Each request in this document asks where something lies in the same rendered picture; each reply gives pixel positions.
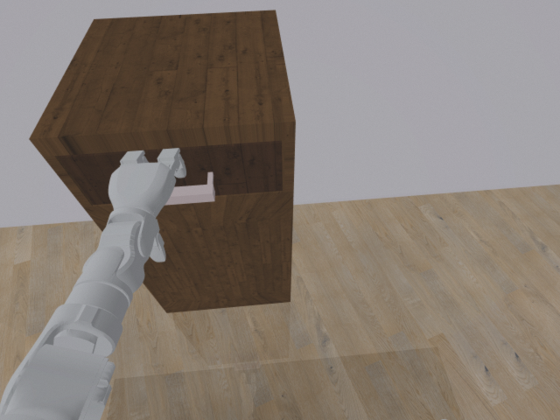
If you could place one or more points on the left robot hand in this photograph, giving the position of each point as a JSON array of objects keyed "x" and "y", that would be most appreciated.
[{"x": 147, "y": 186}]

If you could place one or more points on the drawer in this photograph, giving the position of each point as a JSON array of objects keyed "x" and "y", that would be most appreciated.
[{"x": 237, "y": 168}]

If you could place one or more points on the handle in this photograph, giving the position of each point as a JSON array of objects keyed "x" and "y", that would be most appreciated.
[{"x": 193, "y": 193}]

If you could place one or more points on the cabinet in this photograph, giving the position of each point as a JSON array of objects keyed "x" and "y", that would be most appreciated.
[{"x": 146, "y": 83}]

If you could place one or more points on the left robot upper arm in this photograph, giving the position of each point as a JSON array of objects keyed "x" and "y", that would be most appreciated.
[{"x": 62, "y": 384}]

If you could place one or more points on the robot left forearm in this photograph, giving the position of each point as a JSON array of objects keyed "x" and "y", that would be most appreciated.
[{"x": 91, "y": 318}]

